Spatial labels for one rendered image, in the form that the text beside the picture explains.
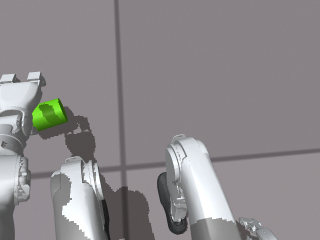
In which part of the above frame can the right robot foot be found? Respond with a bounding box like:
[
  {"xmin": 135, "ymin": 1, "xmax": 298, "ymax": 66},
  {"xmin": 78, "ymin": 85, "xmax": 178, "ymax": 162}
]
[{"xmin": 157, "ymin": 172, "xmax": 187, "ymax": 235}]

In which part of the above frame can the left robot arm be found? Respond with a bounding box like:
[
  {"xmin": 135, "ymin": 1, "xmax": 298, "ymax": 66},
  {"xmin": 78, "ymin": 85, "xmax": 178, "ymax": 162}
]
[{"xmin": 0, "ymin": 106, "xmax": 33, "ymax": 240}]

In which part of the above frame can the left robot hand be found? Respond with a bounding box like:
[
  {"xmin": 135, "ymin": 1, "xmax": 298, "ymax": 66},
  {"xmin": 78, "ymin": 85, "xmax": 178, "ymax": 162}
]
[{"xmin": 0, "ymin": 71, "xmax": 46, "ymax": 136}]

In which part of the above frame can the right robot hand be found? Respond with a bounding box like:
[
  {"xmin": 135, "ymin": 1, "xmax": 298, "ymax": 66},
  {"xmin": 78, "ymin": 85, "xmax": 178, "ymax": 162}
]
[{"xmin": 238, "ymin": 217, "xmax": 278, "ymax": 240}]

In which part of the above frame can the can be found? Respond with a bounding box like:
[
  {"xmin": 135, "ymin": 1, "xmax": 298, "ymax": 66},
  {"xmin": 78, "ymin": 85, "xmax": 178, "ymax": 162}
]
[{"xmin": 32, "ymin": 98, "xmax": 68, "ymax": 132}]

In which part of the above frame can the left robot foot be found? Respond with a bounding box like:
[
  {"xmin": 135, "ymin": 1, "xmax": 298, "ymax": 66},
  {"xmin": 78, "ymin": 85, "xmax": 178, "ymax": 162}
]
[{"xmin": 101, "ymin": 199, "xmax": 111, "ymax": 240}]

